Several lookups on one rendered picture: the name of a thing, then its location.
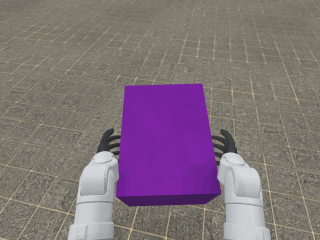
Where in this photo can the robot right hand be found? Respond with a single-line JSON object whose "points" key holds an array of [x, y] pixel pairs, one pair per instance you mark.
{"points": [[227, 141]]}

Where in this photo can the carton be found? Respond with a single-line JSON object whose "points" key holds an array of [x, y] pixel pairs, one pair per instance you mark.
{"points": [[166, 154]]}

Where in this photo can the left robot forearm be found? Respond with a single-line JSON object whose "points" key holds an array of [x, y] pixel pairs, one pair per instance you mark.
{"points": [[95, 198]]}

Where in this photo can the robot left hand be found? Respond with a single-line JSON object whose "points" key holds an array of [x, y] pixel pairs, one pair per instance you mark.
{"points": [[105, 140]]}

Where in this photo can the right robot forearm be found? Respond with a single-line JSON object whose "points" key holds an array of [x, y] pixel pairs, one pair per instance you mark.
{"points": [[243, 197]]}

